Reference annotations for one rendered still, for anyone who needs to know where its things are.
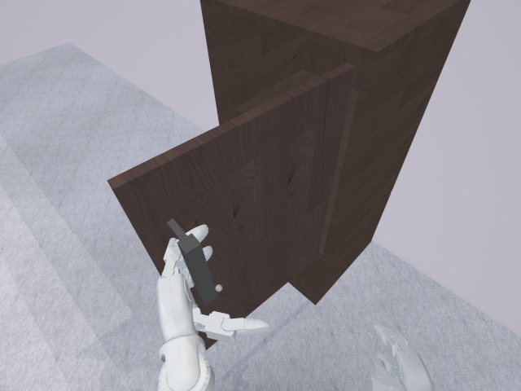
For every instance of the cupboard door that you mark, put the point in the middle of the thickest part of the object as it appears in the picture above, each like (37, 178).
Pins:
(261, 182)

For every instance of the robot right hand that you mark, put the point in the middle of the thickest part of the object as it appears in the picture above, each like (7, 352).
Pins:
(406, 373)

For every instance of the handle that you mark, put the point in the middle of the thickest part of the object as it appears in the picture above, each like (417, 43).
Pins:
(196, 263)

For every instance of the robot left hand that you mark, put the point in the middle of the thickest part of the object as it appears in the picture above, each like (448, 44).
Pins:
(175, 301)

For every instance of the left robot forearm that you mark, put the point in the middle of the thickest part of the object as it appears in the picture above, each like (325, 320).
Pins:
(186, 368)

